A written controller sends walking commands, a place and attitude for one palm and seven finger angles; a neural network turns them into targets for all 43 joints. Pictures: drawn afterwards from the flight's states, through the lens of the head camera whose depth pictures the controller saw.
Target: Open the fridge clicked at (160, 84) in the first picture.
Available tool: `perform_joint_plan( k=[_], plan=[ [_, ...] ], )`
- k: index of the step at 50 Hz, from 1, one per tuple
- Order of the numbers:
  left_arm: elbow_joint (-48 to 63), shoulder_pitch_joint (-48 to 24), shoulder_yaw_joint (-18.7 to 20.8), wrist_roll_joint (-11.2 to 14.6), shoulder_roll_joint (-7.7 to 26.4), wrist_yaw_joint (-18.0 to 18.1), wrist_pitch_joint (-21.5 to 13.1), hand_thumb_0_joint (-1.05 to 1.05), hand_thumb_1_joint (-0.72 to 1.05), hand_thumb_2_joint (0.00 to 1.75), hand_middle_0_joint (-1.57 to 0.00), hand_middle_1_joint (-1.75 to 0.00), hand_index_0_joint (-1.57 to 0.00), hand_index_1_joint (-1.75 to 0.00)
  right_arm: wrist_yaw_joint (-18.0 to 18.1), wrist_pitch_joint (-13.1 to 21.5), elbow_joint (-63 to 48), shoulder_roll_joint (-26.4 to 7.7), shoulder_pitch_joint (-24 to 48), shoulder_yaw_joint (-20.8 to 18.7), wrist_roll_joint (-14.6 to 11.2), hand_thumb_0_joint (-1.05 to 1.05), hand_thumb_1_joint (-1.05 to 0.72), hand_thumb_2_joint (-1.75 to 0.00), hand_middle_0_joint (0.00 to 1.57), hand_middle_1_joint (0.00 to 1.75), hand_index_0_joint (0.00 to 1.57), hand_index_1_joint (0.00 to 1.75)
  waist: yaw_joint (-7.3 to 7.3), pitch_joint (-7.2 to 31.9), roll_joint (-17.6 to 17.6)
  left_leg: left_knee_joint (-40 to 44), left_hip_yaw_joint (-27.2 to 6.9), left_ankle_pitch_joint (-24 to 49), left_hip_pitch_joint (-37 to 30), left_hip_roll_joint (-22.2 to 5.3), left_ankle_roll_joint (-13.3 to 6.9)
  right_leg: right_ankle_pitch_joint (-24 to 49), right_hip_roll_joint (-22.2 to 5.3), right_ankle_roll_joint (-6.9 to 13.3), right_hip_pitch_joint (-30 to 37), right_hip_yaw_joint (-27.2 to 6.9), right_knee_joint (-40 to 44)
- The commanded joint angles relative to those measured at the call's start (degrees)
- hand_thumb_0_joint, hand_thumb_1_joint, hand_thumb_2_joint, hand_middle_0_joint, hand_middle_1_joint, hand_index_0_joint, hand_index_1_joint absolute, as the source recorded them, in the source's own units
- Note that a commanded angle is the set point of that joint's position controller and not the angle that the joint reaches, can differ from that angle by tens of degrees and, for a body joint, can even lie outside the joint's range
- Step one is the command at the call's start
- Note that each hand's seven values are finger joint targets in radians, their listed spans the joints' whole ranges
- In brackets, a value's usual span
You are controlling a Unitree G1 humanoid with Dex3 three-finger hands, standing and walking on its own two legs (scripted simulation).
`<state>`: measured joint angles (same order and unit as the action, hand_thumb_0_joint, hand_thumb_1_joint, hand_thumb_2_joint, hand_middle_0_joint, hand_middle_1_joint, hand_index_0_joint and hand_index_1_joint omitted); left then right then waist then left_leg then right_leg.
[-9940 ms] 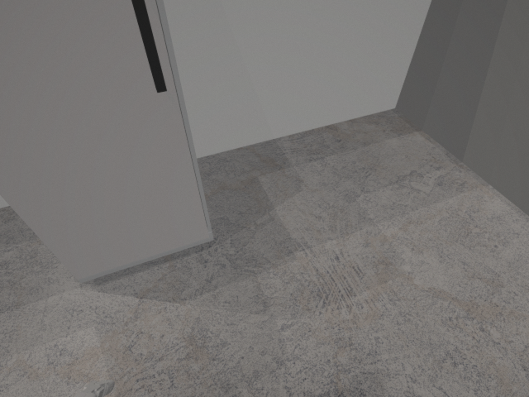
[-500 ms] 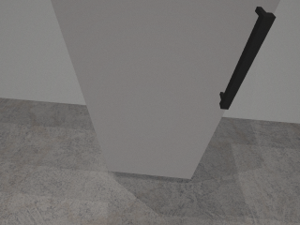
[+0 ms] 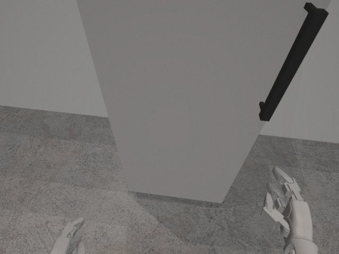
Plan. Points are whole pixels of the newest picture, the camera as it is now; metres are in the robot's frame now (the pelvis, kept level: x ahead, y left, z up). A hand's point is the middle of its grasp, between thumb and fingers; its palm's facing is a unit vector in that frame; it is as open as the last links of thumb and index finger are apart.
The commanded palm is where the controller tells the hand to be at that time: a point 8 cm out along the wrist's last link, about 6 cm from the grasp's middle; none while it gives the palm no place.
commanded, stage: raise the hand to about handle height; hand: right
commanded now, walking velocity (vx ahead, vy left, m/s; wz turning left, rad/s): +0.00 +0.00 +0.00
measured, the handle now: (283, 70) +0.51 -0.22 +0.21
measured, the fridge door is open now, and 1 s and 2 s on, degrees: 0 0 0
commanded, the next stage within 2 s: move the hooked fingers beside the handle in 1.86 s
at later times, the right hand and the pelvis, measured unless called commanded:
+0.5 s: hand (285, 218) +0.21 -0.20 +0.07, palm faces -0.04 +0.99 -0.13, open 10.5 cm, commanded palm +0.16 -0.27 +0.08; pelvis -0.02 +0.00 -0.03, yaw -2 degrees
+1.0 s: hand out of the picture +0.25 -0.27 +0.17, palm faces +0.16 +0.98 -0.10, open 13.4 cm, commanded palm +0.21 -0.31 +0.18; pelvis +0.01 -0.01 +0.01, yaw -1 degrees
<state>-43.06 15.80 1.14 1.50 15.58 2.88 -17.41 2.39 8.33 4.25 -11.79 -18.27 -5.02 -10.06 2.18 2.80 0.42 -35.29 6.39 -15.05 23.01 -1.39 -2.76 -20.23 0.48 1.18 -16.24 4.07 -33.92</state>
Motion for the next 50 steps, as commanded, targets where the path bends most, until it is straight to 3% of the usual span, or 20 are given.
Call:
perform_joint_plan(
  k=[1, 2, 3, 4, 5, 6, 7, 8, 12, 13, 15, 17, 21, 23, 25, 28, 33, 37, 43, 50],
  plan=[
    [12.1, -5.5, 3.5, -0.9, 5.6, -3.7, -3.3, 0.00, 0.90, 0.90, -0.20, -0.30, -0.20, -0.30, -11.1, 14.8, 1.5, 0.2, -22.6, -6.1, -5.8, 0.00, -0.60, -0.77, 0.22, 0.50, 0.22, 0.50, -5.79, 1.4, 12.3, -5.3, -7.1, 7.1, -1.9, -2.4, 1.7, 6.6, 0.6, -1.8, -20.6, -4.1, -7.7],
    [13.4, -6.7, 3.8, -0.9, 6.1, -4.5, -3.1, 0.00, 0.90, 0.90, -0.20, -0.30, -0.20, -0.30, -14.8, 18.8, 0.3, -1.7, -21.1, -7.6, -6.7, 0.00, -0.57, -0.76, 0.22, 0.51, 0.22, 0.51, -5.62, 2.1, 9.3, -8.0, -8.4, 7.9, -0.4, -2.7, 1.3, 5.5, 1.0, -2.1, -23.5, -3.7, -10.7],
    [14.9, -7.0, 4.4, -0.6, 6.5, -5.2, -2.4, 0.00, 0.90, 0.90, -0.20, -0.30, -0.20, -0.30, -16.5, 19.4, 0.4, -5.8, -23.6, -11.6, -5.8, 0.00, -0.55, -0.75, 0.22, 0.53, 0.22, 0.53, -7.41, 4.2, 4.4, -9.5, -9.4, 8.7, -1.7, -2.8, 0.5, 6.1, 1.5, -1.9, -24.2, -2.8, -11.7],
    [18.3, -9.3, 4.2, -0.4, 7.1, -5.5, -1.6, 0.00, 0.90, 0.90, -0.20, -0.30, -0.20, -0.30, -17.4, 17.8, -4.5, -7.3, -23.8, -11.0, -5.1, 0.00, -0.53, -0.74, 0.23, 0.54, 0.23, 0.54, -8.53, 5.7, -0.8, -9.3, -9.9, 7.3, -2.3, -2.8, 0.2, 5.9, 2.1, -1.5, -24.4, -1.3, -11.6],
    [20.8, -10.8, 4.1, -0.3, 7.3, -5.4, -0.8, 0.00, 0.90, 0.90, -0.20, -0.30, -0.20, -0.30, -17.3, 15.5, -10.3, -9.1, -20.1, -10.8, -4.6, 0.00, -0.50, -0.73, 0.23, 0.55, 0.23, 0.55, -7.95, 7.1, -3.6, -9.0, -9.5, 5.1, -1.8, -2.2, 0.0, 5.8, 2.5, -0.9, -23.5, -0.6, -11.4],
    [22.3, -10.6, 3.9, -0.2, 6.9, -5.0, 0.0, 0.00, 0.90, 0.90, -0.20, -0.30, -0.20, -0.30, -16.6, 13.1, -14.2, -10.0, -17.9, -11.6, -4.6, 0.00, -0.48, -0.72, 0.23, 0.57, 0.23, 0.57, -7.75, 8.9, -3.9, -8.3, -9.1, 3.3, -2.4, -1.8, 0.3, 5.7, 2.6, -0.4, -22.5, -0.5, -11.1],
    [23.7, -10.1, 3.5, -0.3, 6.7, -4.3, 0.6, 0.00, 0.90, 0.90, -0.20, -0.30, -0.20, -0.30, -15.4, 11.6, -19.5, -10.8, -13.6, -12.0, -5.0, 0.00, -0.46, -0.71, 0.23, 0.58, 0.23, 0.58, -6.40, 10.1, -5.2, -7.9, -8.8, 1.8, -1.5, -1.3, 0.8, 5.4, 2.5, -0.1, -21.2, -0.8, -11.1],
    [23.7, -9.0, 3.3, -0.4, 6.4, -3.6, 0.9, 0.00, 0.90, 0.90, -0.20, -0.30, -0.20, -0.30, -13.5, 11.3, -23.8, -11.6, -8.3, -13.0, -5.5, 0.00, -0.43, -0.70, 0.23, 0.60, 0.23, 0.60, -4.43, 9.9, -2.7, -6.9, -9.5, -2.2, 0.3, -1.0, 1.7, 3.5, 2.0, 0.2, -21.9, -1.7, -12.2],
    [20.2, -5.0, 2.5, -0.4, 5.8, -1.5, -1.2, 0.00, 0.90, 0.90, -0.20, -0.30, -0.20, -0.30, -9.2, 18.5, -34.8, -9.2, 3.9, -10.3, -6.5, 0.00, -0.34, -0.66, 0.24, 0.66, 0.24, 0.66, -0.53, 10.6, -7.0, -8.2, -7.3, -2.8, 5.8, 0.8, 1.5, 3.7, 0.0, 0.3, -16.5, -5.5, -14.3],
    [19.0, -5.0, 2.0, -0.6, 6.0, -1.0, -2.1, 0.00, 0.90, 0.90, -0.20, -0.30, -0.20, -0.30, -9.8, 20.7, -37.4, -8.0, 8.9, -7.1, -6.5, 0.00, -0.32, -0.65, 0.24, 0.68, 0.24, 0.68, 1.43, 11.0, -5.6, -9.1, -6.7, -2.0, 7.9, 1.1, 1.7, 3.7, -0.3, 0.5, -15.7, -6.2, -15.4],
    [16.8, -3.9, 1.5, -0.2, 7.0, -0.4, -3.8, 0.00, 0.90, 0.90, -0.20, -0.30, -0.20, -0.30, -12.4, 22.2, -33.8, -8.4, 7.4, -4.8, -6.4, 0.00, -0.27, -0.63, 0.25, 0.70, 0.25, 0.70, 1.87, 10.3, -5.6, -8.6, -6.8, -3.7, 8.0, 1.1, 1.5, 2.0, -0.9, 0.4, -15.4, -7.2, -14.7],
    [16.1, -4.5, 0.8, 0.5, 7.7, 0.5, -4.8, 0.00, 0.90, 0.90, -0.20, -0.30, -0.20, -0.30, -15.5, 19.7, -30.5, -10.1, 9.7, -3.9, -5.8, 0.00, -0.22, -0.61, 0.25, 0.74, 0.25, 0.74, 2.56, 9.0, -5.2, -6.7, -6.5, -6.9, 7.3, 1.1, 1.8, -1.2, -1.0, 0.6, -15.0, -7.9, -12.8],
    [16.9, -6.7, -0.6, 1.7, 7.8, 2.1, -3.6, 0.00, 0.90, 0.90, -0.20, -0.30, -0.20, -0.30, -19.1, 4.8, -20.2, -15.7, 5.1, -9.8, -5.2, 0.00, -0.13, -0.57, 0.25, 0.80, 0.25, 0.80, -0.67, 6.1, -1.4, -0.5, -7.3, -12.8, 1.3, -0.5, 2.4, -4.0, -0.5, 0.5, -16.1, -7.7, -7.5],
    [17.6, -9.0, -1.0, 1.9, 7.0, 2.7, -2.5, 0.00, 0.90, 0.90, -0.20, -0.30, -0.20, -0.30, -18.7, -2.5, -15.1, -17.4, 0.0, -15.4, -6.9, 0.00, -0.08, -0.55, 0.26, 0.82, 0.26, 0.82, -4.37, 6.9, 0.1, 0.9, -7.4, -12.3, -3.6, -1.0, 2.3, -1.9, -0.3, 0.0, -15.6, -7.3, -5.3],
    [18.9, -10.1, -1.7, 1.9, 5.8, 3.0, -2.0, 0.00, 0.90, 0.90, -0.20, -0.30, -0.20, -0.30, -17.1, -6.3, -19.0, -17.6, 1.4, -18.8, -9.8, 0.00, -0.04, -0.53, 0.26, 0.86, 0.26, 0.86, -6.18, 8.7, 1.4, 1.4, -7.2, -9.4, -6.9, -1.5, 2.6, 1.4, -0.2, -0.6, -14.1, -7.0, -4.0],
    [18.9, -10.7, -1.9, 1.5, 5.1, 2.9, -3.3, 0.00, 0.90, 0.90, -0.20, -0.30, -0.20, -0.30, -13.4, -5.3, -26.6, -18.5, 4.7, -23.5, -12.8, 0.00, 0.03, -0.50, 0.27, 0.90, 0.27, 0.90, -7.30, 11.1, 1.5, 1.5, -6.6, -3.3, -11.4, -1.1, 2.1, 7.0, -0.7, -1.1, -11.8, -7.1, -2.7],
    [16.0, -7.3, -1.2, 1.2, 6.1, 1.3, -5.8, 0.00, 0.90, 0.90, -0.20, -0.30, -0.20, -0.30, -12.1, 0.6, -29.3, -14.5, 7.6, -16.8, -9.6, 0.00, 0.15, -0.45, 0.27, 0.98, 0.27, 0.98, -4.21, 6.6, -3.8, 1.0, -4.2, 5.7, -9.0, 0.6, 1.8, 11.7, -1.1, -1.3, -6.7, -6.2, -0.4],
    [15.0, -7.2, -0.9, 1.9, 7.5, 2.3, -5.8, 0.00, 0.90, 0.90, -0.20, -0.30, -0.20, -0.30, -14.7, -3.0, -27.1, -16.7, 11.5, -14.9, -7.6, 0.00, 0.24, -0.41, 0.28, 1.03, 0.28, 1.03, -3.36, 3.0, -4.8, 4.0, -3.8, 2.4, -8.7, 0.6, 2.0, 8.2, -1.1, -0.7, -4.2, -6.5, 2.6],
    [14.6, -10.0, -1.6, 2.1, 7.2, 4.2, -4.5, 0.00, 0.90, 0.90, -0.20, -0.30, -0.20, -0.30, -15.8, -8.3, -29.0, -24.2, 21.0, -23.3, -9.7, 0.00, 0.38, -0.35, 0.29, 1.12, 0.29, 1.12, -5.89, 6.9, -4.3, 6.4, -3.3, 8.7, -16.3, 0.6, 1.6, 14.3, -0.7, -0.7, 1.4, -6.5, 5.7],
    [13.7, -11.9, -2.6, 2.8, 6.6, 3.9, -2.9, 0.00, 0.90, 0.90, -0.20, -0.30, -0.20, -0.30, -18.1, -14.8, -23.7, -22.7, 27.4, -21.6, -10.7, 0.00, 0.50, -0.30, 0.30, 1.20, 0.30, 1.20, -6.08, 4.7, -6.6, 8.8, -2.8, 17.6, -18.9, 1.0, 1.4, 21.9, -1.1, -1.4, 6.1, -6.1, 8.5]
  ],
)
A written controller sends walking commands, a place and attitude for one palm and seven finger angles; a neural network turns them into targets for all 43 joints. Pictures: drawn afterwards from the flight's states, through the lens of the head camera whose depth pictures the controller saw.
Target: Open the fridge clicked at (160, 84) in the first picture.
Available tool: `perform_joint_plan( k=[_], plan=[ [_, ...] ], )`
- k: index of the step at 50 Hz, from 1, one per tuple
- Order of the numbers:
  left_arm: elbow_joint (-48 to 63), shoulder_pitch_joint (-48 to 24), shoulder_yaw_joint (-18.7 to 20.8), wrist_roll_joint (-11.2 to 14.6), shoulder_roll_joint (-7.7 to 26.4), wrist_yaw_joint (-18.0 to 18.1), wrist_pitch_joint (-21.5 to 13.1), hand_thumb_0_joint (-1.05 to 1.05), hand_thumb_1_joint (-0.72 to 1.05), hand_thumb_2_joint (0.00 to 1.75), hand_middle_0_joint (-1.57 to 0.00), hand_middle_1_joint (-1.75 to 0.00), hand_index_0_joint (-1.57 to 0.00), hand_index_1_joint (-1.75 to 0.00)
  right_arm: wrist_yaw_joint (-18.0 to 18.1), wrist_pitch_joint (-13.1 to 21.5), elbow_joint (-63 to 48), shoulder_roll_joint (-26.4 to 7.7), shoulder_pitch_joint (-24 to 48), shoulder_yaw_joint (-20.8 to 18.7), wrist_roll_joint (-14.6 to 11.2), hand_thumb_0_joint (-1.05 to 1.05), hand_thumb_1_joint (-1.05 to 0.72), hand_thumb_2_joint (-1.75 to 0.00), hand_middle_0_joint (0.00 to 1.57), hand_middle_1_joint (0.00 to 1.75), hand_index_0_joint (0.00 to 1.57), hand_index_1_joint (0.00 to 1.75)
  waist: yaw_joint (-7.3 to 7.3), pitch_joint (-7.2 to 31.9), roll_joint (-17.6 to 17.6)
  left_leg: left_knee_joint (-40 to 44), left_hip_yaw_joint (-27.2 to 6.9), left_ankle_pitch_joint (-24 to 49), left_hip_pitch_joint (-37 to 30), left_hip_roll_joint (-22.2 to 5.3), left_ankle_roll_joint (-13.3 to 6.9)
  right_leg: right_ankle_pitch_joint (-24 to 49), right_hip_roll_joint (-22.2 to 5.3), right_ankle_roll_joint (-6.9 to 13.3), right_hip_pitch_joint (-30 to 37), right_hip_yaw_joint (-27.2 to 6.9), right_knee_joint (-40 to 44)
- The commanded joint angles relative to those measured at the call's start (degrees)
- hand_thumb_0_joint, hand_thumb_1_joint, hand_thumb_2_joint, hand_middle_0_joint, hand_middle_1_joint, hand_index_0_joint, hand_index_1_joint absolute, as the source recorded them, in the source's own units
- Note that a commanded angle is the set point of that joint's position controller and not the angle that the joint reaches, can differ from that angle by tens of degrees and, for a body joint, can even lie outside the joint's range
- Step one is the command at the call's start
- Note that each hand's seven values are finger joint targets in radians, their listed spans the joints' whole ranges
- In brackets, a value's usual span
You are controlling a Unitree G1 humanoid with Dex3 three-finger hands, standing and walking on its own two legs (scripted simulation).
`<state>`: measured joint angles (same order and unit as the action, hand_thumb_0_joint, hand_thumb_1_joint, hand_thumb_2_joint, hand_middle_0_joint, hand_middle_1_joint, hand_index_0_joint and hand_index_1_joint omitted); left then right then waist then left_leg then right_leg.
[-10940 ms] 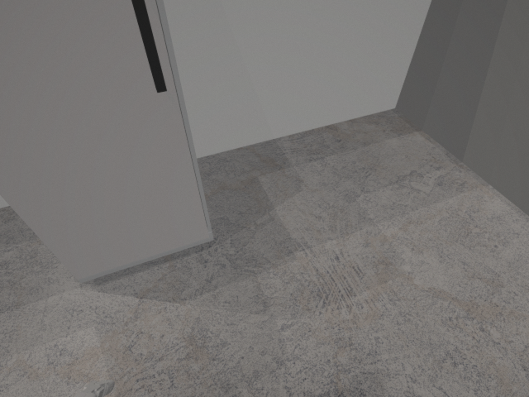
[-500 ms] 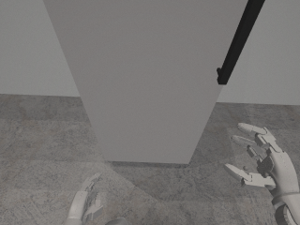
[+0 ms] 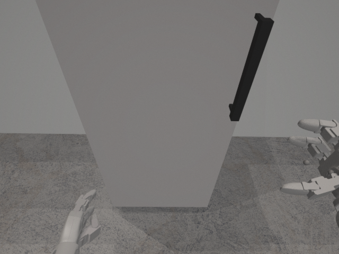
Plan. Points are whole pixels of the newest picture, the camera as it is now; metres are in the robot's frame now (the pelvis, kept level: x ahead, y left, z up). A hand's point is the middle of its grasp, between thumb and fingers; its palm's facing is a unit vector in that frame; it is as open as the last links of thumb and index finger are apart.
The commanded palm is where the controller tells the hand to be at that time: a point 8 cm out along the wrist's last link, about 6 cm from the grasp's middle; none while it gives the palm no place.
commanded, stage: raise the hand to about handle height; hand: right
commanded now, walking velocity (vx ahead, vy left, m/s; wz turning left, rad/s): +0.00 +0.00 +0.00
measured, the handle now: (244, 73) +0.51 -0.20 +0.21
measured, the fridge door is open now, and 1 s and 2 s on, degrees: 0 0 0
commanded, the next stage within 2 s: move the hooked fingers beside the handle in 0.86 s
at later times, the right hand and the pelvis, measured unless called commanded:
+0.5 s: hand (332, 126) +0.28 -0.28 +0.23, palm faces +0.11 +0.99 -0.09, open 14.0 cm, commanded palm +0.23 -0.32 +0.24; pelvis -0.01 +0.00 +0.01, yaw +0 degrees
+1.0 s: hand (328, 132) +0.26 -0.27 +0.24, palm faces +0.11 +0.99 -0.07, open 14.0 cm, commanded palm +0.23 -0.31 +0.24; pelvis -0.02 +0.01 +0.01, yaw +1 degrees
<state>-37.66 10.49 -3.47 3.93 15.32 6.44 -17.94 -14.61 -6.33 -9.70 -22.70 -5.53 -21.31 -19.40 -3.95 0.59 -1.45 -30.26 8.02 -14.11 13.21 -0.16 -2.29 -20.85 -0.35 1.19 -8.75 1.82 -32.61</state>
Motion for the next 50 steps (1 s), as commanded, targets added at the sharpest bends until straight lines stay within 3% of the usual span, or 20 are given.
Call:
perform_joint_plan(
  k=[1, 4, 6, 9, 12, 15, 18, 19, 22, 24, 27, 28, 31, 33, 34, 37, 40, 41, 46, 50],
  plan=[
    [8.4, -6.8, 1.8, 0.5, 7.0, 0.3, -1.7, 0.00, 0.90, 0.90, -0.20, -0.30, -0.20, -0.30, -1.6, -1.9, -8.2, -12.1, 15.6, -5.2, -1.2, 0.00, 0.50, -0.30, 0.30, 1.20, 0.30, 1.20, 0.12, 5.8, -3.3, 4.2, -4.3, 16.1, -9.1, -0.2, 0.9, 21.8, -0.3, -1.3, -1.8, -3.9, 7.8],
    [8.5, -8.1, 1.4, 1.1, 7.3, 0.4, 0.6, 0.00, 0.90, 0.90, -0.20, -0.30, -0.20, -0.30, -3.4, -7.5, -4.4, -13.6, 19.5, -5.1, -0.6, 0.00, 0.50, -0.30, 0.30, 1.20, 0.30, 1.20, 0.67, 3.4, -0.6, 6.0, -5.0, 14.1, -8.6, -0.5, 1.1, 18.9, -0.4, -0.7, -2.5, -3.8, 8.8],
    [9.2, -9.4, 1.1, 1.2, 7.3, 0.6, 1.8, 0.00, 0.90, 0.90, -0.20, -0.30, -0.20, -0.30, -3.8, -9.8, -4.2, -16.1, 24.8, -6.4, -0.4, 0.00, 0.50, -0.30, 0.30, 1.20, 0.30, 1.20, 0.61, 4.2, 1.0, 6.8, -5.0, 11.6, -8.8, -0.4, 1.1, 17.4, -0.3, -0.4, -2.1, -4.3, 9.5],
    [10.2, -11.5, 0.8, 0.9, 6.8, 0.7, 2.6, 0.00, 0.90, 0.90, -0.20, -0.30, -0.20, -0.30, -3.4, -10.2, -8.9, -20.1, 34.2, -9.1, -0.5, 0.00, 0.50, -0.30, 0.30, 1.20, 0.30, 1.20, 0.05, 10.6, -3.7, 7.1, -5.8, 12.3, -11.5, -0.8, 0.6, 19.2, 0.0, -0.4, 1.6, -4.4, 9.6],
    [10.3, -11.7, 0.4, 0.7, 6.4, 0.6, 3.1, 0.00, 0.90, 0.90, -0.20, -0.30, -0.20, -0.30, -3.2, -9.2, -9.3, -21.9, 37.2, -10.5, -0.7, 0.00, 0.50, -0.30, 0.30, 1.20, 0.30, 1.20, -0.27, 13.1, -4.9, 7.2, -5.5, 14.2, -13.3, -0.4, 0.2, 21.2, 0.2, -0.6, 3.2, -4.6, 10.3],
    [9.7, -12.1, 0.1, 1.0, 6.5, 0.5, 4.1, 0.00, 0.90, 0.90, -0.20, -0.30, -0.20, -0.30, -3.8, -10.8, -4.4, -22.3, 37.9, -10.3, -0.2, 0.00, 0.50, -0.30, 0.30, 1.20, 0.30, 1.20, -0.18, 10.7, -3.7, 8.0, -5.9, 13.5, -13.4, -0.8, 0.1, 20.2, 0.0, -0.5, 1.5, -4.3, 10.9],
    [9.2, -12.5, 0.4, 1.5, 7.5, 0.3, 5.3, 0.00, 0.90, 0.90, -0.20, -0.30, -0.20, -0.30, -4.9, -15.1, 2.5, -22.9, 38.2, -9.4, 0.4, 0.00, 0.50, -0.30, 0.30, 1.20, 0.30, 1.20, -0.15, 6.7, -4.2, 9.4, -6.8, 9.5, -11.4, -1.3, -0.2, 16.9, 0.0, -0.5, -0.6, -4.3, 11.3],
    [9.3, -12.3, 0.3, 1.9, 7.5, 0.0, 5.8, 0.00, 0.90, 0.90, -0.20, -0.30, -0.20, -0.30, -5.4, -16.9, 5.6, -21.4, 36.9, -7.8, 0.5, 0.00, 0.50, -0.30, 0.30, 1.20, 0.30, 1.20, 0.03, 4.8, -2.9, 9.7, -6.6, 7.8, -10.3, -1.4, 0.0, 15.6, -0.1, -0.5, -1.7, -4.4, 11.8],
    [10.4, -12.5, 0.6, 2.4, 8.2, -0.6, 6.8, 0.00, 0.90, 0.90, -0.20, -0.30, -0.20, -0.30, -7.0, -19.9, 6.7, -19.9, 33.5, -6.1, 0.2, 0.00, 0.50, -0.30, 0.30, 1.20, 0.30, 1.20, 0.07, 4.9, -0.2, 9.5, -6.7, 6.5, -9.3, -1.3, 0.3, 14.5, 0.0, -0.4, -2.0, -4.7, 11.5],
    [11.4, -13.4, 0.8, 2.4, 8.3, -1.1, 6.9, 0.00, 0.90, 0.90, -0.20, -0.30, -0.20, -0.30, -7.1, -19.3, 2.1, -21.7, 34.9, -7.9, -0.3, 0.00, 0.50, -0.30, 0.30, 1.20, 0.30, 1.20, -0.46, 8.4, -0.8, 9.0, -7.6, 7.1, -10.9, -1.8, 0.2, 15.5, -0.1, -0.4, -1.1, -4.7, 10.8],
    [12.7, -13.8, 1.0, 1.7, 7.5, -0.9, 6.3, 0.00, 0.90, 0.90, -0.20, -0.30, -0.20, -0.30, -5.7, -15.1, -5.5, -23.9, 38.5, -11.0, -1.2, 0.00, 0.50, -0.30, 0.30, 1.20, 0.30, 1.20, -0.66, 12.7, -0.7, 8.4, -7.4, 8.0, -12.4, -1.2, 0.1, 16.9, 0.0, -0.2, 1.2, -4.7, 10.5],
    [12.4, -14.0, 0.9, 1.4, 7.3, -0.9, 6.0, 0.00, 0.90, 0.90, -0.20, -0.30, -0.20, -0.30, -4.8, -13.5, -7.1, -25.6, 38.4, -12.9, -1.5, 0.00, 0.50, -0.30, 0.30, 1.20, 0.30, 1.20, -0.89, 13.0, -0.7, 8.5, -8.3, 7.9, -13.3, -1.4, 0.0, 17.2, -0.2, -0.3, 0.7, -4.6, 10.0],
    [11.6, -13.0, 1.0, 1.2, 7.1, -0.5, 5.5, 0.00, 0.90, 0.90, -0.20, -0.30, -0.20, -0.30, -2.5, -11.0, -7.5, -24.4, 38.4, -13.5, -1.2, 0.00, 0.50, -0.30, 0.30, 1.20, 0.30, 1.20, -0.70, 11.5, -3.9, 8.9, -7.5, 6.9, -12.5, -1.1, -0.2, 16.1, -0.1, -0.4, 0.7, -4.2, 11.1],
    [10.9, -12.8, 1.3, 1.1, 7.6, -0.3, 5.6, 0.00, 0.90, 0.90, -0.20, -0.30, -0.20, -0.30, -1.4, -11.5, -6.4, -25.5, 37.5, -13.9, 0.0, 0.00, 0.50, -0.30, 0.30, 1.20, 0.30, 1.20, -0.91, 10.4, -6.2, 9.1, -7.8, 6.5, -12.1, -1.2, -0.5, 15.8, -0.2, -0.4, 0.3, -3.8, 11.0],
    [10.8, -12.9, 1.1, 1.3, 7.4, -0.2, 5.7, 0.00, 0.90, 0.90, -0.20, -0.30, -0.20, -0.30, -1.2, -12.5, -5.4, -24.0, 38.1, -12.2, 0.6, 0.00, 0.50, -0.30, 0.30, 1.20, 0.30, 1.20, -0.59, 8.8, -8.4, 9.5, -7.6, 5.4, -11.3, -1.3, -0.4, 14.9, -0.2, -0.5, -0.1, -3.6, 11.6],
    [10.4, -12.8, 0.9, 1.9, 7.6, -0.1, 6.0, 0.00, 0.90, 0.90, -0.20, -0.30, -0.20, -0.30, -1.9, -15.9, -1.1, -20.6, 37.7, -7.7, 1.5, 0.00, 0.50, -0.30, 0.30, 1.20, 0.30, 1.20, 0.34, 4.1, -7.5, 10.4, -7.3, 1.9, -8.8, -1.1, -0.3, 11.2, -0.2, -0.7, -1.5, -4.1, 12.5],
    [10.7, -13.3, 0.9, 2.2, 7.7, 0.1, 5.9, 0.00, 0.90, 0.90, -0.20, -0.30, -0.20, -0.30, -3.3, -17.1, -1.8, -19.9, 39.1, -5.7, 1.5, 0.00, 0.50, -0.30, 0.30, 1.20, 0.30, 1.20, 0.90, 4.8, -5.0, 10.8, -7.6, 0.9, -8.4, -1.1, 0.0, 10.4, -0.2, -0.3, -0.7, -4.3, 12.2],
    [10.9, -13.2, 0.9, 2.1, 7.9, 0.2, 5.9, 0.00, 0.90, 0.90, -0.20, -0.30, -0.20, -0.30, -3.7, -17.0, -1.7, -20.7, 39.4, -6.3, 1.2, 0.00, 0.50, -0.30, 0.30, 1.20, 0.30, 1.20, 0.87, 5.6, -2.4, 10.7, -7.5, 0.6, -8.6, -0.9, 0.2, 10.1, -0.1, -0.2, -0.5, -4.7, 12.1],
    [11.1, -13.4, 0.9, 1.6, 7.6, 0.0, 5.7, 0.00, 0.90, 0.90, -0.20, -0.30, -0.20, -0.30, -4.3, -14.4, -3.2, -23.6, 38.2, -11.2, -0.7, 0.00, 0.50, -0.30, 0.30, 1.20, 0.30, 1.20, -0.13, 10.4, 0.6, 10.0, -8.0, 3.5, -11.9, -1.1, 0.3, 13.5, -0.1, 0.1, 0.1, -4.7, 11.1],
    [10.3, -12.9, 1.0, 1.6, 7.6, -0.3, 6.1, 0.00, 0.90, 0.90, -0.20, -0.30, -0.20, -0.30, -3.5, -14.8, 0.7, -23.9, 38.1, -11.5, -0.2, 0.00, 0.50, -0.30, 0.30, 1.20, 0.30, 1.20, -0.08, 8.0, -3.0, 10.1, -8.6, 3.3, -10.6, -1.6, 0.0, 13.2, -0.1, -0.2, -1.5, -4.0, 10.7]
  ],
)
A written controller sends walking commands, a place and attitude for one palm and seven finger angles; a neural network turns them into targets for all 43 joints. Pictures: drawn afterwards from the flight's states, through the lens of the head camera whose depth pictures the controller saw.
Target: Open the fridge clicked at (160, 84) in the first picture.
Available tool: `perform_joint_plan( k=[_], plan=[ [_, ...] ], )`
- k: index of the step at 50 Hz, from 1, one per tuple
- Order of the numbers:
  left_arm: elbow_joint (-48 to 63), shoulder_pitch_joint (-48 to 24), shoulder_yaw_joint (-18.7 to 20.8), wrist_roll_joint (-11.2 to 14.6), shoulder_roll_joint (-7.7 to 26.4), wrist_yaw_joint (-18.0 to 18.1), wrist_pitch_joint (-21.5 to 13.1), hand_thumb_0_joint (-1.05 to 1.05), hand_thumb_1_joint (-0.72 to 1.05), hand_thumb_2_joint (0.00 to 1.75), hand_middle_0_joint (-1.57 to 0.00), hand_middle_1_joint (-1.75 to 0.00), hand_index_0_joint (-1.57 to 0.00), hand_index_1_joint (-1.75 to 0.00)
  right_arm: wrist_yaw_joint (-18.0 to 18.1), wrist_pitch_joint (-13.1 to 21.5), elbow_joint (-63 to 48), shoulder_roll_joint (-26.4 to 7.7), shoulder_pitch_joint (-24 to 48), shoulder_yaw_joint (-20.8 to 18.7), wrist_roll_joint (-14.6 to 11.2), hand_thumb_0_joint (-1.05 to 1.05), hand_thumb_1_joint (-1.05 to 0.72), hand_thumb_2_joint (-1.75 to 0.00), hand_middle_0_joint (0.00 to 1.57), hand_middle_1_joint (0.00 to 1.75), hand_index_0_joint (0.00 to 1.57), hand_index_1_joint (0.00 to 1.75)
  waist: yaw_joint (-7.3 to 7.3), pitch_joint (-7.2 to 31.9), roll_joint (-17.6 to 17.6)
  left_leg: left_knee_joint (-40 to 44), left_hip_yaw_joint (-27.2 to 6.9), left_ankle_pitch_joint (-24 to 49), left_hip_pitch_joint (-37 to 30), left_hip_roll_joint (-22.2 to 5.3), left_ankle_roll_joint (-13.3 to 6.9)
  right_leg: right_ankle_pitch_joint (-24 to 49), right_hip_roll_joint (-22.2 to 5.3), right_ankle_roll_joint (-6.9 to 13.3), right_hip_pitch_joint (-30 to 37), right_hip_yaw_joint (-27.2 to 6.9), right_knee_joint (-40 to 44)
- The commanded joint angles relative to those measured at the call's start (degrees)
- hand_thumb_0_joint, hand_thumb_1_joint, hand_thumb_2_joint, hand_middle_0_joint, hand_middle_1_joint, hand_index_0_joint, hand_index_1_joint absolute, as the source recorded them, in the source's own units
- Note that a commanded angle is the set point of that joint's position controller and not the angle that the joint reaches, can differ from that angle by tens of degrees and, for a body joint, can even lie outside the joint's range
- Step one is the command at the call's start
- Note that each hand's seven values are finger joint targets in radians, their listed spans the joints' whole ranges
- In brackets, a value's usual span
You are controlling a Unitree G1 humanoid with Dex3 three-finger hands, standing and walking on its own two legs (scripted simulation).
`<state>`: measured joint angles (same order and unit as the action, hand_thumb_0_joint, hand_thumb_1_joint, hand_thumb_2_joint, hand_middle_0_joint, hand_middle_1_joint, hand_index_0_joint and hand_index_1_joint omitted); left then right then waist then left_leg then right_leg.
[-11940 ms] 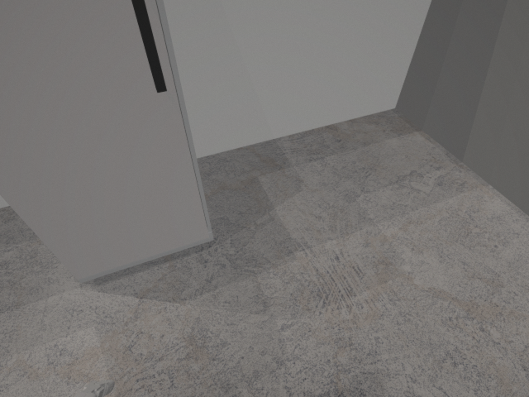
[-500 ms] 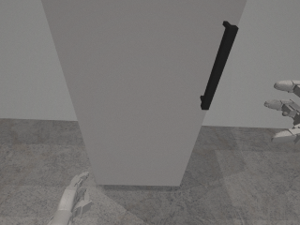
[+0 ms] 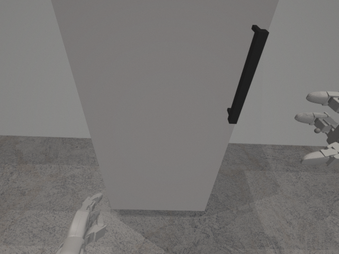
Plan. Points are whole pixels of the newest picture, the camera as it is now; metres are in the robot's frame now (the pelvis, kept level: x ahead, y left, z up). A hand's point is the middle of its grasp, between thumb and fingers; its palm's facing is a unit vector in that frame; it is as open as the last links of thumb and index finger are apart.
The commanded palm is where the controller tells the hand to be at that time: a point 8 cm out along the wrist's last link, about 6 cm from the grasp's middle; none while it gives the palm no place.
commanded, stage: move the hooked fingers beside the handle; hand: right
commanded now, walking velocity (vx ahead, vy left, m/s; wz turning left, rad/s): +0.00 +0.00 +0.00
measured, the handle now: (242, 79) +0.52 -0.21 +0.20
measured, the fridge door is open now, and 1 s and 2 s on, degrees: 0 0 0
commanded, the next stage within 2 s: none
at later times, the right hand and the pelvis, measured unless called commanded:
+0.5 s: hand (300, 114) +0.34 -0.28 +0.22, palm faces +0.13 +0.99 -0.05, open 14.0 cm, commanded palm +0.31 -0.32 +0.22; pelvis +0.01 +0.00 +0.00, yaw +1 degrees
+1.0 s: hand (285, 102) +0.39 -0.27 +0.22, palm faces +0.10 +0.99 -0.03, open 14.0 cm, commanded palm +0.37 -0.31 +0.22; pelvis +0.02 +0.00 +0.00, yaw +1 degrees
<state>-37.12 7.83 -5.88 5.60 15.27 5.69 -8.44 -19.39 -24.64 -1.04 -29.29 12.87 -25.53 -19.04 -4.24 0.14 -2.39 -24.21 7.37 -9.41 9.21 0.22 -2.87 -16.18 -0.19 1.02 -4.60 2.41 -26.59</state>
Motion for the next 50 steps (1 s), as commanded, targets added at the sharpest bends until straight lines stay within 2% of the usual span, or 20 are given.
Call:
perform_joint_plan(
  k=[1, 5, 8, 10, 14, 16, 18, 19, 21, 23, 28, 29, 31, 34, 36, 40, 45, 47, 48, 50],
  plan=[
    [9.9, -10.5, 3.4, 0.0, 7.6, 0.4, -3.4, 0.00, 0.90, 0.90, -0.20, -0.30, -0.20, -0.30, 1.4, 3.0, -7.9, -15.7, 19.9, -5.7, -0.4, 0.00, 0.50, -0.30, 0.30, 1.20, 0.30, 1.20, 0.45, 7.7, -3.1, 4.1, -8.2, -1.9, -5.8, -2.1, 0.5, 8.0, -0.3, -0.2, -5.9, -4.5, 4.5],
    [9.6, -10.1, 3.4, 0.5, 7.8, 0.7, -3.3, 0.00, 0.90, 0.90, -0.20, -0.30, -0.20, -0.30, 1.5, 2.4, -5.7, -14.6, 25.0, -1.9, 1.2, 0.00, 0.50, -0.30, 0.30, 1.20, 0.30, 1.20, 1.83, 5.8, -3.5, 4.5, -8.2, -4.0, -3.5, -2.1, 0.6, 6.2, -0.3, -0.2, -6.0, -4.7, 4.3],
    [9.0, -9.8, 3.6, 0.4, 8.0, 1.2, -3.6, 0.00, 0.90, 0.90, -0.20, -0.30, -0.20, -0.30, 1.4, 4.1, -5.1, -14.4, 30.3, 0.0, 1.6, 0.00, 0.50, -0.30, 0.30, 1.20, 0.30, 1.20, 2.91, 7.2, -1.4, 4.4, -8.4, -5.2, -2.9, -2.0, 0.7, 5.1, -0.5, -0.1, -5.0, -5.1, 4.0],
    [9.0, -9.6, 3.5, 0.2, 7.9, 1.4, -3.9, 0.00, 0.90, 0.90, -0.20, -0.30, -0.20, -0.30, 1.5, 5.8, -5.3, -14.8, 34.0, 0.0, 1.7, 0.00, 0.50, -0.30, 0.30, 1.20, 0.30, 1.20, 2.92, 9.4, -1.5, 4.2, -7.8, -4.7, -4.0, -1.9, 0.8, 5.4, -0.2, 0.0, -4.3, -5.5, 4.3],
    [8.7, -8.6, 3.8, -0.2, 8.0, 1.3, -4.0, 0.00, 0.90, 0.90, -0.20, -0.30, -0.20, -0.30, 2.0, 7.4, -3.2, -17.1, 33.4, -2.7, 1.8, 0.00, 0.50, -0.30, 0.30, 1.20, 0.30, 1.20, 1.69, 13.8, -2.4, 2.7, -7.4, 1.7, -7.4, -2.0, 0.4, 10.1, -0.1, 0.0, -3.9, -5.1, 4.0],
    [8.9, -8.1, 3.9, -0.3, 8.0, 1.1, -3.7, 0.00, 0.90, 0.90, -0.20, -0.30, -0.20, -0.30, 2.0, 6.7, -0.7, -17.5, 30.4, -4.0, 1.9, 0.00, 0.50, -0.30, 0.30, 1.20, 0.30, 1.20, 0.90, 14.6, -1.9, 1.7, -7.1, 5.6, -9.0, -2.0, 0.2, 12.4, 0.0, 0.0, -4.8, -4.7, 3.9],
    [8.9, -7.4, 4.2, -0.3, 8.6, 0.6, -2.9, 0.00, 0.90, 0.90, -0.20, -0.30, -0.20, -0.30, 2.1, 5.3, 2.6, -20.4, 26.1, -7.3, 2.1, 0.00, 0.50, -0.30, 0.30, 1.20, 0.30, 1.20, -0.04, 14.3, -1.6, 1.1, -7.4, 8.4, -10.3, -2.3, 0.0, 14.2, -0.1, 0.0, -6.6, -4.0, 3.2],
    [9.4, -7.5, 4.1, -0.1, 8.3, 0.4, -2.6, 0.00, 0.90, 0.90, -0.20, -0.30, -0.20, -0.30, 1.9, 4.7, 2.5, -19.3, 25.4, -6.5, 2.3, 0.00, 0.50, -0.30, 0.30, 1.20, 0.30, 1.20, -0.10, 13.7, -1.5, 0.8, -6.9, 9.8, -10.4, -2.4, 0.1, 14.8, -0.2, -0.1, -7.1, -4.0, 3.8],
    [9.8, -7.4, 4.2, 0.2, 8.3, 0.3, -2.3, 0.00, 0.90, 0.90, -0.20, -0.30, -0.20, -0.30, 1.5, 3.6, 4.1, -17.1, 24.7, -4.7, 2.2, 0.00, 0.50, -0.30, 0.30, 1.20, 0.30, 1.20, 0.66, 11.1, -0.1, 0.9, -7.1, 9.3, -8.3, -2.3, 0.4, 13.9, -0.4, -0.1, -7.8, -3.8, 3.5],
    [9.7, -6.7, 4.6, 0.3, 8.9, 0.1, -1.9, 0.00, 0.90, 0.90, -0.20, -0.30, -0.20, -0.30, 1.3, 3.7, 4.7, -18.5, 25.4, -5.4, 2.2, 0.00, 0.50, -0.30, 0.30, 1.20, 0.30, 1.20, 1.10, 10.5, 1.9, 1.0, -7.5, 8.5, -7.5, -2.3, 0.5, 13.5, -0.8, 0.0, -8.2, -3.7, 2.9],
    [9.8, -6.3, 4.7, 0.4, 8.5, 0.9, -2.7, 0.00, 0.90, 0.90, -0.20, -0.30, -0.20, -0.30, 1.5, 8.0, -0.7, -14.8, 36.8, 0.5, 2.2, 0.00, 0.50, -0.30, 0.30, 1.20, 0.30, 1.20, 3.52, 11.8, -2.8, 1.5, -7.9, 4.8, -4.1, -1.8, 0.4, 11.5, -0.9, -0.1, -4.3, -4.2, 2.5],
    [9.3, -5.7, 4.9, 0.3, 8.7, 1.1, -2.9, 0.00, 0.90, 0.90, -0.20, -0.30, -0.20, -0.30, 2.0, 8.9, 0.0, -16.7, 38.0, -1.1, 2.4, 0.00, 0.50, -0.30, 0.30, 1.20, 0.30, 1.20, 3.51, 13.2, -3.2, 1.6, -7.7, 4.8, -4.4, -1.6, 0.4, 11.3, -0.7, 0.0, -3.8, -4.4, 2.6],
    [8.8, -5.2, 4.7, 0.2, 8.5, 1.4, -3.1, 0.00, 0.90, 0.90, -0.20, -0.30, -0.20, -0.30, 2.4, 10.2, 0.3, -15.6, 40.7, 0.3, 2.6, 0.00, 0.50, -0.30, 0.30, 1.20, 0.30, 1.20, 3.97, 13.6, -3.8, 1.8, -7.1, 4.4, -4.2, -1.4, 0.4, 10.9, -0.5, -0.1, -3.1, -4.7, 3.3],
    [7.3, -4.4, 4.8, 0.2, 9.2, 1.6, -2.8, 0.00, 0.90, 0.90, -0.20, -0.30, -0.20, -0.30, 3.0, 9.9, 6.2, -18.7, 41.9, -1.5, 3.5, 0.00, 0.50, -0.30, 0.30, 1.20, 0.30, 1.20, 3.90, 12.7, -2.7, 2.5, -7.6, 2.3, -4.4, -1.8, 0.4, 9.2, -0.5, 0.0, -5.6, -4.6, 3.4],
    [7.2, -3.9, 4.7, 0.4, 8.9, 1.6, -2.7, 0.00, 0.90, 0.90, -0.20, -0.30, -0.20, -0.30, 3.0, 9.0, 10.2, -16.8, 41.4, 0.2, 4.1, 0.00, 0.50, -0.30, 0.30, 1.20, 0.30, 1.20, 3.79, 12.4, -1.5, 2.2, -6.7, 2.8, -4.2, -1.6, 0.4, 9.4, -0.4, -0.1, -6.1, -4.7, 3.9],
    [8.2, -3.3, 5.0, 0.1, 8.9, 0.9, -2.1, 0.00, 0.90, 0.90, -0.20, -0.30, -0.20, -0.30, 2.9, 8.3, 10.6, -18.8, 39.7, -1.8, 4.4, 0.00, 0.50, -0.30, 0.30, 1.20, 0.30, 1.20, 2.34, 17.4, -2.0, 0.4, -6.9, 10.7, -8.4, -1.9, -0.1, 15.6, -0.3, -0.1, -5.6, -4.3, 3.3],
    [8.0, -1.6, 5.2, 0.3, 9.2, 0.7, -1.4, 0.00, 0.90, 0.90, -0.20, -0.30, -0.20, -0.30, 2.4, 8.7, 14.9, -16.9, 39.3, -0.5, 4.1, 0.00, 0.50, -0.30, 0.30, 1.20, 0.30, 1.20, 3.39, 13.7, 1.7, 0.4, -6.5, 10.8, -5.7, -1.4, 0.3, 14.8, -0.9, -0.1, -6.9, -4.1, 3.2],
    [8.2, -1.3, 5.3, 0.3, 9.4, 0.7, -1.2, 0.00, 0.90, 0.90, -0.20, -0.30, -0.20, -0.30, 2.5, 8.8, 15.1, -17.2, 40.8, -0.5, 4.3, 0.00, 0.50, -0.30, 0.30, 1.20, 0.30, 1.20, 3.65, 13.4, 2.0, 0.7, -6.5, 9.4, -4.9, -1.4, 0.4, 13.7, -0.8, 0.0, -7.3, -4.2, 3.4],
    [7.9, -1.0, 5.7, 0.2, 9.8, 0.7, -1.0, 0.00, 0.90, 0.90, -0.20, -0.30, -0.20, -0.30, 2.9, 9.1, 15.6, -19.6, 40.4, -2.3, 4.5, 0.00, 0.50, -0.30, 0.30, 1.20, 0.30, 1.20, 3.40, 13.8, 2.0, 0.8, -6.8, 9.1, -5.0, -1.5, 0.3, 13.6, -1.0, 0.1, -7.3, -3.8, 3.1],
    [7.8, -0.7, 5.3, 0.4, 9.2, 0.9, -0.9, 0.00, 0.90, 0.90, -0.20, -0.30, -0.20, -0.30, 3.2, 9.4, 16.1, -17.3, 45.1, 0.7, 5.2, 0.00, 0.50, -0.30, 0.30, 1.20, 0.30, 1.20, 4.63, 12.7, 0.2, 1.1, -6.6, 7.9, -3.5, -1.4, 0.4, 12.8, -0.8, 0.0, -7.0, -4.0, 3.4]
  ],
)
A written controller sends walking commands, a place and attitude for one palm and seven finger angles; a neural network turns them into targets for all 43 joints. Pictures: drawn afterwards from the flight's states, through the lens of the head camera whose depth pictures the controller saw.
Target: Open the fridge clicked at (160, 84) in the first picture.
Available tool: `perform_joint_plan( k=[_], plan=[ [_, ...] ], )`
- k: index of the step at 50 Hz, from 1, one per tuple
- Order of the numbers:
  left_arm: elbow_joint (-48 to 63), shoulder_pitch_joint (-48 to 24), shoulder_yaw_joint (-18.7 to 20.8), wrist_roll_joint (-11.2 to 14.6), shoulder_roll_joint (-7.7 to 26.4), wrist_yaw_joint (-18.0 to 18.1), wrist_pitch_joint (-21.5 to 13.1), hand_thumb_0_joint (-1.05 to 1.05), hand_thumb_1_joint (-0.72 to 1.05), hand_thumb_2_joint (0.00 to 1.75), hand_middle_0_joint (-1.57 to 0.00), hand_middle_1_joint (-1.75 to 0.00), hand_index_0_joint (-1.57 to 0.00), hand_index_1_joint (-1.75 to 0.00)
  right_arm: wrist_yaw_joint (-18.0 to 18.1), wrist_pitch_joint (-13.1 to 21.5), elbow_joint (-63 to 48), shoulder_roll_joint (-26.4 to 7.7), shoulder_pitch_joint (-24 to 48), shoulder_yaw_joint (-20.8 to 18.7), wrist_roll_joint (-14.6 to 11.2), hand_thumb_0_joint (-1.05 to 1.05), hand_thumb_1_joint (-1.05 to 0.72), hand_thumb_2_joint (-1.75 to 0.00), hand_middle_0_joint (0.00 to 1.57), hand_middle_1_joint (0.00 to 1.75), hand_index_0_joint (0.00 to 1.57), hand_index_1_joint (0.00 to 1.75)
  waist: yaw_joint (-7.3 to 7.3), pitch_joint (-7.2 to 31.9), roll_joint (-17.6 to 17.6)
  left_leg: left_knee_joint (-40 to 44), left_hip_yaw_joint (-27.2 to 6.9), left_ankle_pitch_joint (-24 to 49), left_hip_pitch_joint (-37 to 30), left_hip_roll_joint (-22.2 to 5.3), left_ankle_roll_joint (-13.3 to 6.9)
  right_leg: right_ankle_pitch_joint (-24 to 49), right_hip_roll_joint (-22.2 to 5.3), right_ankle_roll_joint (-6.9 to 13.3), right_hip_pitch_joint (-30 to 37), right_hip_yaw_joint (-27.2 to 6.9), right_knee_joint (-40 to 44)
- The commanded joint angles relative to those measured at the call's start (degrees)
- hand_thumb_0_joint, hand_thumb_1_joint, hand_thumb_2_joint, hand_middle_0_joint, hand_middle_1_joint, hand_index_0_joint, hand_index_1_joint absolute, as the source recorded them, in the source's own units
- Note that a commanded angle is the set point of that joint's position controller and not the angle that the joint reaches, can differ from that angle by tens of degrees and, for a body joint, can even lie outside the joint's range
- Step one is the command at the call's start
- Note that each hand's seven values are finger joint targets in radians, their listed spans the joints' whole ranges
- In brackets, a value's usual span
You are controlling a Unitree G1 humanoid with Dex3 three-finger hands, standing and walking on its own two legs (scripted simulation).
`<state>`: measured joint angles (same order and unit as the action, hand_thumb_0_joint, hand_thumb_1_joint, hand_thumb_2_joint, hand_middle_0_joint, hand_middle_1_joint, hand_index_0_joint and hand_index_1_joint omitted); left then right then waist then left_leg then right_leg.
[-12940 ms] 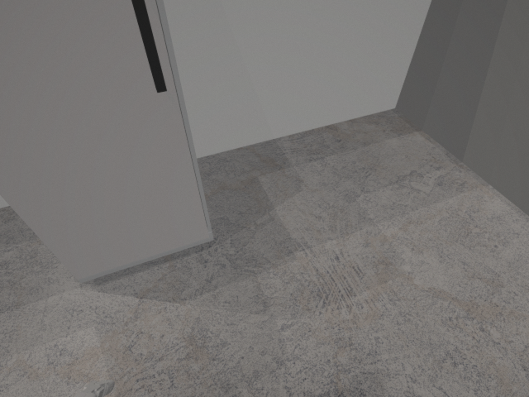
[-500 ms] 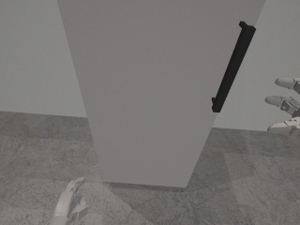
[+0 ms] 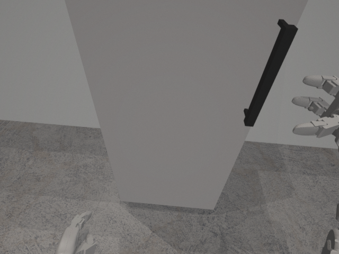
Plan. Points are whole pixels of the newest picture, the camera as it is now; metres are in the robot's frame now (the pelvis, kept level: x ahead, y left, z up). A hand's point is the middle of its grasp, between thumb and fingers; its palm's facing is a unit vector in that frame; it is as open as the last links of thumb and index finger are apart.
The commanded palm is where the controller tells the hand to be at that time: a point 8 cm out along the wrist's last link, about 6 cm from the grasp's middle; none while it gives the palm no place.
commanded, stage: move the hooked fingers beside the handle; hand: right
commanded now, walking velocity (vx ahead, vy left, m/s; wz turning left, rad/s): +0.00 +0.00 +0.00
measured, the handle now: (263, 79) +0.51 -0.21 +0.20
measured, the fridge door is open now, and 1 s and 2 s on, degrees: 0 0 0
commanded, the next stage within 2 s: feel for the door with the fingertips in 1.96 s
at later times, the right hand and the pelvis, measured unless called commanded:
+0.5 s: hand (299, 98) +0.42 -0.27 +0.21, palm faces +0.12 +0.99 -0.04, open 14.0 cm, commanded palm +0.40 -0.31 +0.22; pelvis +0.00 +0.00 +0.00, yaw +0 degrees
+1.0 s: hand (301, 98) +0.42 -0.28 +0.21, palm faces +0.14 +0.99 -0.04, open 14.0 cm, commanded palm +0.40 -0.31 +0.21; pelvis +0.00 -0.01 +0.00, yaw +1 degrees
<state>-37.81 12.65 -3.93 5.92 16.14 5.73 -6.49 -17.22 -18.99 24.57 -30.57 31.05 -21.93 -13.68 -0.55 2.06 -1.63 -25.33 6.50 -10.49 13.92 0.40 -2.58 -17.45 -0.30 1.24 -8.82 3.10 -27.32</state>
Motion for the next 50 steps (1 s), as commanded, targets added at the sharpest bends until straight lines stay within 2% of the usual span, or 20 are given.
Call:
perform_joint_plan(
  k=[1, 4, 5, 7, 9, 11, 13, 17, 19, 21, 25, 29, 32, 34, 35, 39, 41, 44, 48, 50],
  plan=[
    [8.3, -5.2, 3.4, 0.1, 8.3, 0.8, -2.9, 0.00, 0.90, 0.90, -0.20, -0.30, -0.20, -0.30, 1.3, 4.2, -9.6, -15.5, 28.8, -2.0, 0.1, 0.00, 0.50, -0.30, 0.30, 1.20, 0.30, 1.20, 1.29, 11.1, -1.7, 2.5, -5.8, 8.0, -7.4, -1.5, 0.1, 13.4, -0.7, -0.3, -2.5, -4.8, 4.1],
    [7.7, -4.4, 3.5, -0.1, 8.7, 1.0, -2.8, 0.00, 0.90, 0.90, -0.20, -0.30, -0.20, -0.30, 1.8, 6.3, -10.1, -17.7, 34.4, -2.0, 0.8, 0.00, 0.50, -0.30, 0.30, 1.20, 0.30, 1.20, 1.86, 13.0, -4.5, 2.8, -6.1, 7.4, -7.6, -1.5, -0.1, 13.0, -0.6, -0.3, -1.5, -5.0, 4.0],
    [7.7, -4.4, 3.4, -0.1, 8.3, 1.1, -3.1, 0.00, 0.90, 0.90, -0.20, -0.30, -0.20, -0.30, 1.6, 7.0, -10.1, -15.4, 36.4, 0.4, 0.9, 0.00, 0.50, -0.30, 0.30, 1.20, 0.30, 1.20, 2.38, 13.5, -5.7, 2.9, -6.2, 7.4, -7.5, -1.5, -0.2, 13.1, -0.5, -0.4, -0.8, -5.1, 4.1],
    [7.4, -3.5, 3.7, -0.2, 8.4, 1.1, -3.4, 0.00, 0.90, 0.90, -0.20, -0.30, -0.20, -0.30, 1.6, 8.3, -9.9, -16.4, 36.8, -0.6, 0.7, 0.00, 0.50, -0.30, 0.30, 1.20, 0.30, 1.20, 2.05, 16.1, -6.0, 2.5, -6.1, 9.5, -8.6, -1.2, -0.3, 15.1, -0.4, -0.5, 0.5, -5.3, 3.9],
    [7.4, -3.0, 3.8, -0.3, 8.7, 1.0, -3.3, 0.00, 0.90, 0.90, -0.20, -0.30, -0.20, -0.30, 1.5, 9.1, -9.6, -18.4, 35.6, -2.5, 0.3, 0.00, 0.50, -0.30, 0.30, 1.20, 0.30, 1.20, 1.32, 18.5, -4.6, 2.0, -6.0, 12.4, -10.8, -1.3, -0.4, 17.4, -0.5, -0.5, 0.5, -5.2, 3.7],
    [6.7, -2.2, 3.8, -0.3, 8.7, 1.0, -3.2, 0.00, 0.90, 0.90, -0.20, -0.30, -0.20, -0.30, 1.0, 8.4, -4.4, -17.0, 33.9, -2.3, 0.0, 0.00, 0.50, -0.30, 0.30, 1.20, 0.30, 1.20, 1.46, 17.1, -1.3, 1.9, -5.8, 12.7, -10.9, -1.4, -0.2, 16.7, -0.5, -0.5, -1.5, -5.1, 4.0],
    [6.0, -1.5, 4.1, -0.2, 9.6, 0.8, -2.5, 0.00, 0.90, 0.90, -0.20, -0.30, -0.20, -0.30, 0.9, 7.0, 2.1, -19.6, 29.9, -4.7, 0.2, 0.00, 0.50, -0.30, 0.30, 1.20, 0.30, 1.20, 1.13, 13.8, 1.4, 2.2, -6.1, 11.2, -10.3, -1.7, -0.1, 14.7, -0.7, -0.2, -4.6, -4.6, 4.1],
    [6.8, -0.7, 4.2, 0.0, 9.4, 0.4, -1.8, 0.00, 0.90, 0.90, -0.20, -0.30, -0.20, -0.30, 1.2, 5.7, 3.8, -18.5, 31.9, -2.4, 2.0, 0.00, 0.50, -0.30, 0.30, 1.20, 0.30, 1.20, 1.51, 12.0, -1.5, 2.0, -5.9, 10.8, -8.0, -1.8, -0.1, 14.4, -0.7, -0.4, -5.4, -4.7, 4.3],
    [7.2, 0.0, 4.6, -0.3, 9.6, 0.2, -1.6, 0.00, 0.90, 0.90, -0.20, -0.30, -0.20, -0.30, 1.5, 7.1, 1.6, -20.7, 33.7, -3.4, 2.3, 0.00, 0.50, -0.30, 0.30, 1.20, 0.30, 1.20, 1.50, 15.1, -1.9, 1.4, -6.3, 13.0, -9.4, -1.7, -0.2, 16.5, -0.8, -0.3, -4.5, -4.6, 3.6],
    [7.4, 0.4, 4.6, -0.4, 9.3, 0.3, -1.8, 0.00, 0.90, 0.90, -0.20, -0.30, -0.20, -0.30, 1.3, 9.3, -1.0, -18.5, 38.4, -1.5, 1.9, 0.00, 0.50, -0.30, 0.30, 1.20, 0.30, 1.20, 2.72, 16.5, -1.6, 1.4, -6.3, 13.6, -8.7, -1.3, 0.0, 17.1, -0.8, -0.2, -2.9, -4.6, 3.1],
    [5.9, 1.9, 4.5, -0.5, 9.5, 0.6, -2.0, 0.00, 0.90, 0.90, -0.20, -0.30, -0.20, -0.30, 1.2, 12.4, 1.4, -19.9, 44.1, -1.6, 1.6, 0.00, 0.50, -0.30, 0.30, 1.20, 0.30, 1.20, 3.94, 16.0, -2.6, 2.0, -6.5, 11.4, -7.7, -1.1, 0.1, 14.8, -0.7, -0.1, -3.1, -4.8, 3.2],
    [5.2, 3.0, 4.7, -0.6, 9.4, 0.4, -2.1, 0.00, 0.90, 0.90, -0.20, -0.30, -0.20, -0.30, 1.6, 12.7, 4.1, -19.5, 44.1, -0.7, 2.7, 0.00, 0.50, -0.30, 0.30, 1.20, 0.30, 1.20, 3.53, 18.2, -5.9, 1.7, -6.1, 12.9, -8.0, -1.1, -0.3, 17.2, -0.6, -0.4, -1.9, -4.9, 3.2],
    [5.0, 3.6, 4.7, -0.6, 9.6, 0.0, -1.9, 0.00, 0.90, 0.90, -0.20, -0.30, -0.20, -0.30, 1.3, 11.3, 8.3, -18.0, 40.8, -0.1, 2.7, 0.00, 0.50, -0.30, 0.30, 1.20, 0.30, 1.20, 3.24, 16.8, -4.1, 1.7, -6.1, 13.3, -8.1, -1.1, -0.4, 17.0, -0.7, -0.5, -3.5, -5.1, 3.5],
    [5.6, 3.8, 5.0, -0.5, 10.0, -0.2, -1.4, 0.00, 0.90, 0.90, -0.20, -0.30, -0.20, -0.30, 1.0, 10.9, 9.1, -20.7, 36.0, -3.2, 2.4, 0.00, 0.50, -0.30, 0.30, 1.20, 0.30, 1.20, 1.91, 17.8, -1.5, 1.0, -6.0, 15.2, -10.4, -1.3, -0.4, 18.0, -0.8, -0.3, -4.7, -4.7, 3.5],
    [6.3, 3.4, 4.9, -0.4, 9.8, -0.3, -1.3, 0.00, 0.90, 0.90, -0.20, -0.30, -0.20, -0.30, 0.6, 10.5, 8.9, -19.2, 34.6, -2.5, 2.0, 0.00, 0.50, -0.30, 0.30, 1.20, 0.30, 1.20, 1.77, 17.6, -1.1, 0.9, -6.1, 15.5, -10.4, -1.3, -0.3, 18.1, -0.8, -0.3, -4.8, -4.6, 3.4],
    [7.0, 3.4, 5.1, -0.3, 10.1, -0.4, -0.7, 0.00, 0.90, 0.90, -0.20, -0.30, -0.20, -0.30, 1.1, 10.8, 7.9, -21.2, 32.4, -4.9, 1.9, 0.00, 0.50, -0.30, 0.30, 1.20, 0.30, 1.20, 1.47, 15.6, 0.8, 0.8, -6.3, 14.9, -9.5, -1.2, -0.1, 17.2, -1.1, -0.1, -6.0, -4.3, 3.4],
    [7.1, 3.6, 5.1, -0.4, 10.1, -0.2, -0.7, 0.00, 0.90, 0.90, -0.20, -0.30, -0.20, -0.30, 1.5, 11.5, 6.8, -21.7, 35.3, -5.1, 2.1, 0.00, 0.50, -0.30, 0.30, 1.20, 0.30, 1.20, 2.15, 14.8, 1.6, 1.1, -6.4, 13.4, -8.7, -1.1, 0.1, 15.6, -1.0, 0.1, -6.3, -4.4, 3.3],
    [7.3, 3.3, 5.1, -0.6, 9.9, -0.2, -0.7, 0.00, 0.90, 0.90, -0.20, -0.30, -0.20, -0.30, 2.0, 13.4, 1.9, -23.8, 38.3, -5.9, 2.6, 0.00, 0.50, -0.30, 0.30, 1.20, 0.30, 1.20, 2.40, 17.5, -2.3, 0.8, -7.1, 14.2, -9.7, -1.2, 0.0, 16.7, -1.0, 0.0, -4.7, -4.2, 3.0],
    [7.0, 2.9, 4.9, -0.5, 9.2, 0.1, -1.4, 0.00, 0.90, 0.90, -0.20, -0.30, -0.20, -0.30, 1.3, 14.9, -2.0, -18.6, 44.1, 0.2, 2.7, 0.00, 0.50, -0.30, 0.30, 1.20, 0.30, 1.20, 3.88, 17.7, -8.1, 1.6, -6.8, 12.9, -7.4, -0.9, -0.5, 17.6, -1.2, -0.5, -0.8, -4.4, 2.7],
    [6.5, 3.1, 4.8, -0.4, 9.4, 0.2, -1.6, 0.00, 0.90, 0.90, -0.20, -0.30, -0.20, -0.30, 0.9, 14.3, -0.5, -19.5, 43.5, -0.7, 2.2, 0.00, 0.50, -0.30, 0.30, 1.20, 0.30, 1.20, 3.72, 17.9, -7.9, 2.1, -6.3, 11.9, -7.1, -0.6, -0.5, 16.8, -1.0, -0.6, -0.6, -5.1, 3.1]
  ],
)
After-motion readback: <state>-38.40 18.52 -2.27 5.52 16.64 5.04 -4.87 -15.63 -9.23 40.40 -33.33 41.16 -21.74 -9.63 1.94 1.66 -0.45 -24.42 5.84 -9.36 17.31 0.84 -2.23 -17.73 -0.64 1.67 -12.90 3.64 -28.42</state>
